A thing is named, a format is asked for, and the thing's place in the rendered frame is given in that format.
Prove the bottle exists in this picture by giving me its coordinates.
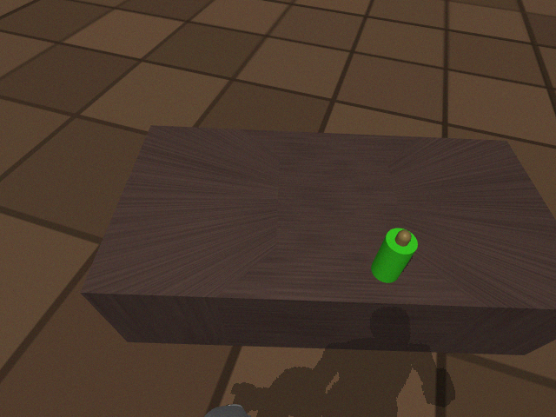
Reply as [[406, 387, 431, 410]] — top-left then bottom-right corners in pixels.
[[371, 228, 418, 283]]

